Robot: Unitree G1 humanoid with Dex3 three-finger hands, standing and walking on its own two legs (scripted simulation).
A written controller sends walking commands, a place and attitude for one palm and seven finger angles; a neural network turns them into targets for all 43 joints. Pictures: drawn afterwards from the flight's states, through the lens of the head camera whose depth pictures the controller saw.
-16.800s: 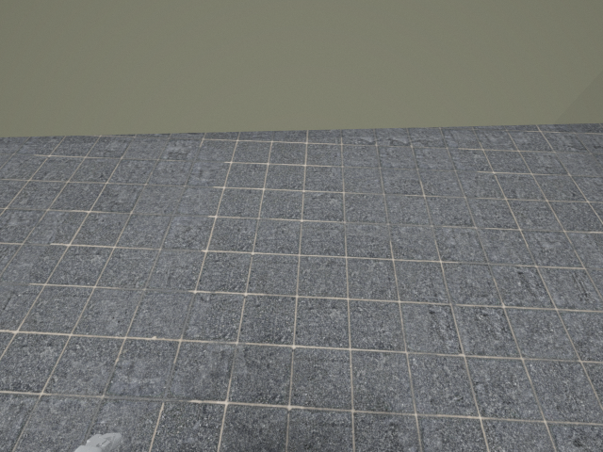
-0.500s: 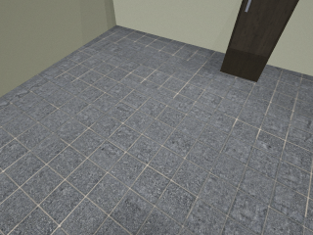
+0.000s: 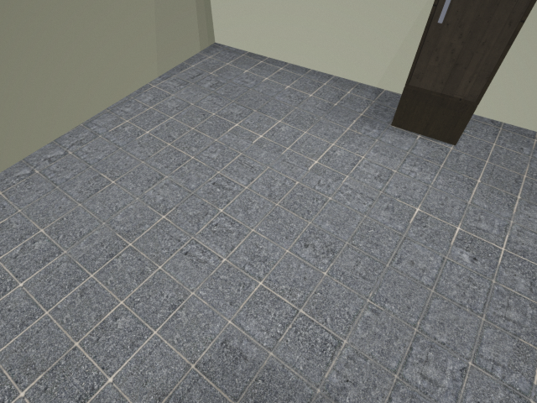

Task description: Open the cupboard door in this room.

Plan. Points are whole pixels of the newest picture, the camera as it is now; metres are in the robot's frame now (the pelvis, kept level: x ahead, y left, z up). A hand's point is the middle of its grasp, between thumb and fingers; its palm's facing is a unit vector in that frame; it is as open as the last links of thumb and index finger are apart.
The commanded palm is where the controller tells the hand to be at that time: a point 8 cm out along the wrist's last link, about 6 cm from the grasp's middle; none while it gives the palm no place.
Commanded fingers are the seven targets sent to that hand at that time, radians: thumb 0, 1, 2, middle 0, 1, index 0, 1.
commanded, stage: turn or walk to find it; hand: left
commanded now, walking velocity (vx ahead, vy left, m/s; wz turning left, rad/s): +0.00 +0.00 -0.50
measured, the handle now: (446, 5) +1.80 -0.69 -0.05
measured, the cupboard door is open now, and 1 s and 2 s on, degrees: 0 0 0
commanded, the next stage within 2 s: stand and wait in 0.22 s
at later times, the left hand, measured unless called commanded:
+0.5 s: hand out of the picture +0.06 +0.16 -0.17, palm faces -0.11 -0.96 -0.24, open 7.4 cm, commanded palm none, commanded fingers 0.00 0.90 0.90 -0.20 -0.30 -0.20 -0.30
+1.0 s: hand out of the picture +0.09 +0.27 -0.16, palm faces -0.08 -0.93 -0.35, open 7.4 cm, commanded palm none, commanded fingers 0.00 0.90 0.90 -0.20 -0.30 -0.20 -0.30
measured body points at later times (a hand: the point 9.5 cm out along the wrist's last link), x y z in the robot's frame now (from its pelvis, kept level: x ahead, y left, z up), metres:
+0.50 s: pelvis +0.00 -0.02 -0.01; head +0.03 -0.05 +0.44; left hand +0.07 +0.21 -0.15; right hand +0.00 -0.27 -0.18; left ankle -0.02 +0.13 -0.71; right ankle -0.01 -0.11 -0.75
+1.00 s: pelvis +0.00 +0.01 +0.00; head +0.01 +0.02 +0.45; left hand +0.09 +0.32 -0.13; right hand +0.07 -0.30 -0.12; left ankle +0.00 +0.13 -0.75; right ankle -0.01 -0.11 -0.75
